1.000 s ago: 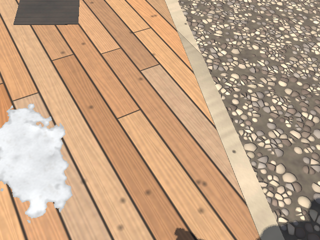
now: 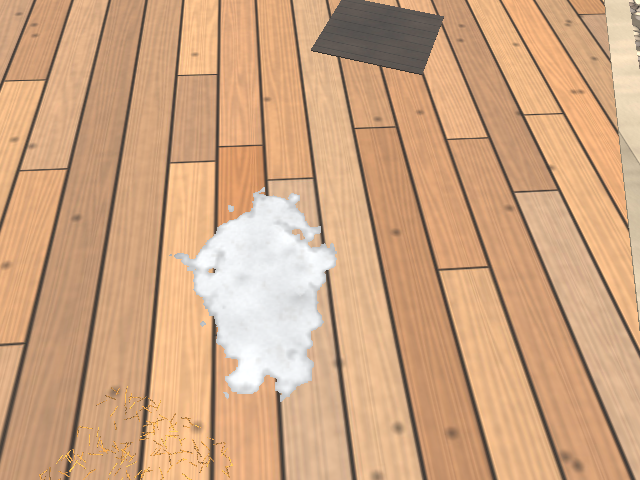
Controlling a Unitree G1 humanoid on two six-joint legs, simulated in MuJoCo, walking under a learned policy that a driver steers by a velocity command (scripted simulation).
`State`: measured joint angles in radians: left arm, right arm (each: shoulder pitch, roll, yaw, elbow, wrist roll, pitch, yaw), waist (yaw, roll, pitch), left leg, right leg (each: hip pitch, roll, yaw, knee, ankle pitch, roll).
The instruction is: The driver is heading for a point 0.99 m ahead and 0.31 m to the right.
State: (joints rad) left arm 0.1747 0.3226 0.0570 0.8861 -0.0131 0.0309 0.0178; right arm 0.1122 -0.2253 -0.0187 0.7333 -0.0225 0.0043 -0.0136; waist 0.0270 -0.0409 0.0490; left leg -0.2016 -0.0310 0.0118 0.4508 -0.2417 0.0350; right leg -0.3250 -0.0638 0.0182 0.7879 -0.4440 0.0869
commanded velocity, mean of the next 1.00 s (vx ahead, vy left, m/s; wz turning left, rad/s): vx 0.07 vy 0.00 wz -0.47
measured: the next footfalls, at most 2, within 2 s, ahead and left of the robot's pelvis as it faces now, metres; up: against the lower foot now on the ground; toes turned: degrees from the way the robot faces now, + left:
right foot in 0.18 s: +0.00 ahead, -0.12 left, +0.00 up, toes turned -8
left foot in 0.66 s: +0.10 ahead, +0.09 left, +0.00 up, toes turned -29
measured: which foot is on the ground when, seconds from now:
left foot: down 0.00-0.18, up 0.20-0.64, down 0.66-1.00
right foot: up 0.00-0.16, down 0.18-0.66, up 0.68-1.00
